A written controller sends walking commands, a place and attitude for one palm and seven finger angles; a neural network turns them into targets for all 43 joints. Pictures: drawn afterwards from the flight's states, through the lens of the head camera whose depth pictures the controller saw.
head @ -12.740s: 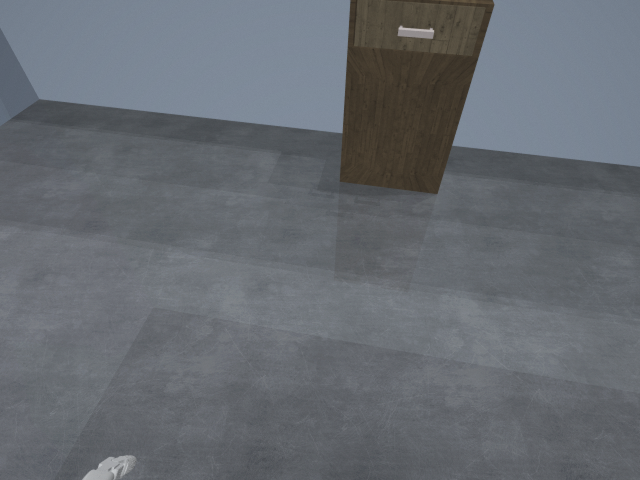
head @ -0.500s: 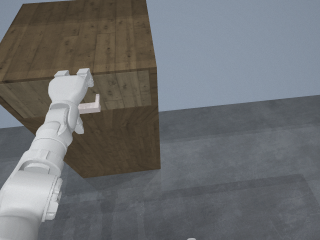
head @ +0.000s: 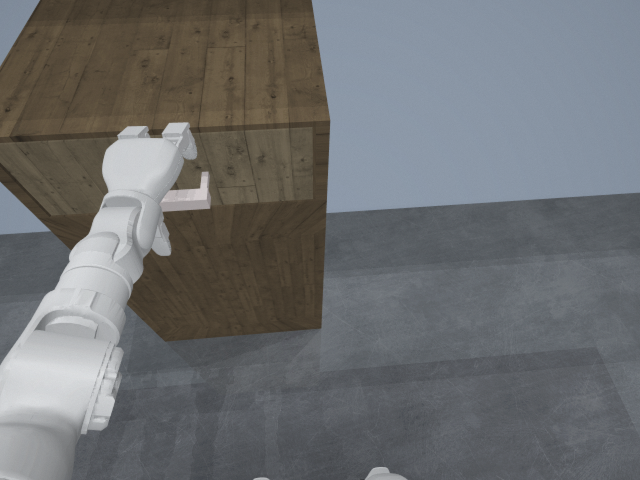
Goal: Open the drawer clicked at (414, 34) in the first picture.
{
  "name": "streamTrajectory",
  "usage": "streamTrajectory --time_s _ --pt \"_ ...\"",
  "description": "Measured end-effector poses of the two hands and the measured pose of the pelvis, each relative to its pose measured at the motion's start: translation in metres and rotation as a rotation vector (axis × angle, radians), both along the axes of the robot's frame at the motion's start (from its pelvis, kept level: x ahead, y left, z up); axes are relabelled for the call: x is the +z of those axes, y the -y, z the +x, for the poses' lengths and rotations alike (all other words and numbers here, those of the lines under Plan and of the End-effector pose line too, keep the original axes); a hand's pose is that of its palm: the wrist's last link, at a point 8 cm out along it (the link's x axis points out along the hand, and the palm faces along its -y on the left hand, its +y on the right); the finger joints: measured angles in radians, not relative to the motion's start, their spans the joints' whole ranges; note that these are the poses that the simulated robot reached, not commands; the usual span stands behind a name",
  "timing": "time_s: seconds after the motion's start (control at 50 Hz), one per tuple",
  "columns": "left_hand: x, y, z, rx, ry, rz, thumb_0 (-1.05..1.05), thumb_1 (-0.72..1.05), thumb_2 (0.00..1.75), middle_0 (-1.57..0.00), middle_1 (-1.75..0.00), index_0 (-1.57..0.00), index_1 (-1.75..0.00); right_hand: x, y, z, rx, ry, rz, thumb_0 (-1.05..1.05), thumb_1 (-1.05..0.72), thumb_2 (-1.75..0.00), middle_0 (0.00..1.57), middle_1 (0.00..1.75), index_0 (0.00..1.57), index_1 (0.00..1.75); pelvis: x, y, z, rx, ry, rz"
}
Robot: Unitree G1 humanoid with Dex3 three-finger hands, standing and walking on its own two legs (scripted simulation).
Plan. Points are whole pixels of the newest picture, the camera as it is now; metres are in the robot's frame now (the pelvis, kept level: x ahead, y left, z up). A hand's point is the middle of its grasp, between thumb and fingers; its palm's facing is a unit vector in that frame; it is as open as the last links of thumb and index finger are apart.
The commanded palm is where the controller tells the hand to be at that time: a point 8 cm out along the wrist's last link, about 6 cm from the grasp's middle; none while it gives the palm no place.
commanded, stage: move the hooked fingers above the handle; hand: left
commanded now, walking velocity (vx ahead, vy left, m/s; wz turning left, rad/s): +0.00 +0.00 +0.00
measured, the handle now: (168, 190) +0.52 +0.22 +0.00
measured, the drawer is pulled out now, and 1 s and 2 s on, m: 0.00 0.00 0.00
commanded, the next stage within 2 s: none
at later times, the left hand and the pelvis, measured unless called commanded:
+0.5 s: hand (159, 188) +0.48 +0.20 +0.06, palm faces -0.02 +0.00 -1.00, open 13.7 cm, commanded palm +0.47 +0.23 +0.11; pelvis -0.02 +0.00 +0.00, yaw -1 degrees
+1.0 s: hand (160, 187) +0.48 +0.20 +0.06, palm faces -0.04 +0.00 -1.00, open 13.6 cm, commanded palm +0.47 +0.24 +0.11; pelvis -0.02 -0.01 +0.00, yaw -1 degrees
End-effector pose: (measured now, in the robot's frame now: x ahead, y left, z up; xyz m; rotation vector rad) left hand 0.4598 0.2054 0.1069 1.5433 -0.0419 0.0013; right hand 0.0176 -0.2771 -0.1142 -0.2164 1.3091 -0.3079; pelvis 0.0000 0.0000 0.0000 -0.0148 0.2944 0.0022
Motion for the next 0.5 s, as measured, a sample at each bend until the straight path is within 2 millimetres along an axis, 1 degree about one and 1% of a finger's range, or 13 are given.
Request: streamTrajectory --time_s 0.12,0.24,0.34,0.5 --pt "0.004 0.005 0.002 0.052 -0.015 0.009 0.00 -0.48 0.30 -0.45 -1.24 -0.36 -1.27 -0.005 -0.014 0.004 -0.010 0.033 0.041 0.01 -0.90 -0.90 0.20 0.30 0.20 0.30 0.001 -0.002 -0.005 -0.010 0.009 0.004" --pt "0.010 0.007 0.003 0.069 -0.067 0.034 0.00 -0.48 0.30 -0.41 -1.23 -0.37 -1.26 -0.005 -0.021 0.001 -0.033 0.068 0.054 0.01 -0.90 -0.90 0.20 0.30 0.20 0.30 0.003 -0.002 -0.011 -0.024 0.027 0.008" --pt "0.011 0.005 0.003 0.055 -0.087 0.026 0.00 -0.48 0.30 -0.39 -1.22 -0.36 -1.23 -0.003 -0.017 -0.010 -0.040 0.061 0.035 0.01 -0.90 -0.90 0.20 0.30 0.20 0.30 0.003 -0.001 -0.015 -0.028 0.030 0.011" --pt "0.008 0.002 0.001 0.025 -0.052 0.030 0.00 -0.48 0.30 -0.39 -1.22 -0.33 -1.21 -0.001 -0.001 -0.029 -0.040 0.008 -0.010 0.01 -0.90 -0.90 0.20 0.30 0.20 0.30 0.000 0.002 -0.018 -0.024 0.010 0.010"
